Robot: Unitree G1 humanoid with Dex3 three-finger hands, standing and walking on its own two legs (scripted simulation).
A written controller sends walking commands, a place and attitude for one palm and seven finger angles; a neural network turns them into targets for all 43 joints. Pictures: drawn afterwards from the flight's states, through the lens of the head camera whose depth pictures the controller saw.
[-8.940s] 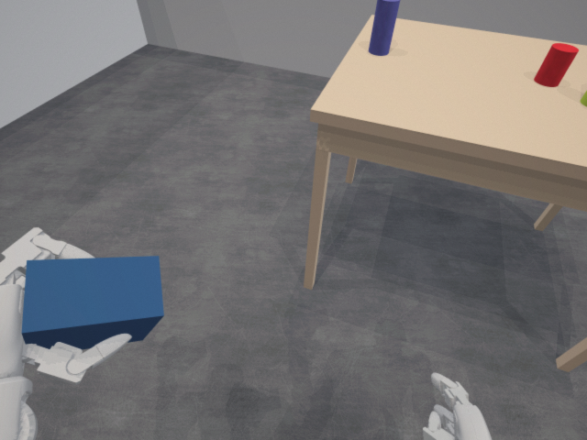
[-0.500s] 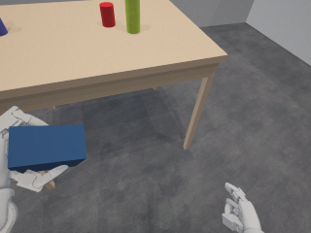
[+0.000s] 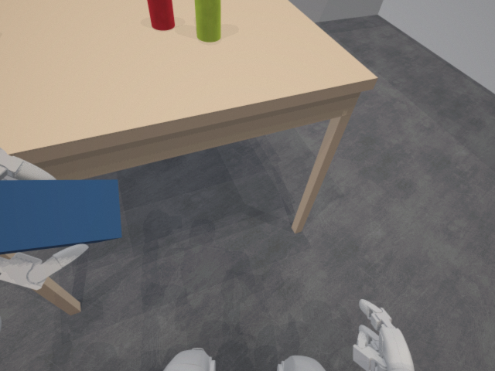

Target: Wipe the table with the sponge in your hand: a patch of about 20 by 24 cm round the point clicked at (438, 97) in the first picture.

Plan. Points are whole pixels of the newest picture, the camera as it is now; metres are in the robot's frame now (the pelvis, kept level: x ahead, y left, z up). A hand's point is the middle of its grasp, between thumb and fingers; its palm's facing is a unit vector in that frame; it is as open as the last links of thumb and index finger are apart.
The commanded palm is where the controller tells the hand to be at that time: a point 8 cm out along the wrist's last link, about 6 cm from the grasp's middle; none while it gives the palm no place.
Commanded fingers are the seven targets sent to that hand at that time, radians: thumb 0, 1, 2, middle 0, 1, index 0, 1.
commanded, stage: shuffle to correct the standing spot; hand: left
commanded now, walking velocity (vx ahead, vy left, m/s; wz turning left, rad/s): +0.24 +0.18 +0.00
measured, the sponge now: (71, 217) +0.24 +0.23 +0.17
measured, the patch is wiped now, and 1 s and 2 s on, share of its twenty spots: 0.00 0.00 0.00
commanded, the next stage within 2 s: come to a stop and stand still in 1.56 s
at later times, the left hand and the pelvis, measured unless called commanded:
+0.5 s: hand (13, 177) +0.29 +0.31 +0.18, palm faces +0.38 -0.83 -0.40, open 10.3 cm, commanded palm +0.23 +0.36 +0.21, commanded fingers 0.00 0.10 1.30 -1.20 -1.60 -1.20 -1.60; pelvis +0.07 +0.07 +0.03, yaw +1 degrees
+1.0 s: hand out of the picture +0.35 +0.38 +0.19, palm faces +0.44 -0.79 -0.43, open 10.3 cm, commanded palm +0.30 +0.41 +0.21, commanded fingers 0.00 0.10 1.30 -1.20 -1.60 -1.20 -1.60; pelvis +0.14 +0.13 +0.03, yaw +1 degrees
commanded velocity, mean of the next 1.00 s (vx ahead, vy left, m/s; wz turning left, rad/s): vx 0.23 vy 0.14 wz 0.00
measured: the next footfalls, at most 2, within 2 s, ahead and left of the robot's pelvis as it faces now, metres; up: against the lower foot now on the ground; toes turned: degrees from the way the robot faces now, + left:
right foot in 0.18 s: +0.09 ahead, -0.07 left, +0.00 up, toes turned -8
left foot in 0.54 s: +0.18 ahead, +0.25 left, +0.00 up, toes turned +7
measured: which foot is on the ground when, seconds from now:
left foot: down 0.00-0.20, up 0.22-0.52, down 0.54-0.80, up 0.82-1.00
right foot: up 0.00-0.16, down 0.18-0.54, up 0.56-0.78, down 0.80-1.00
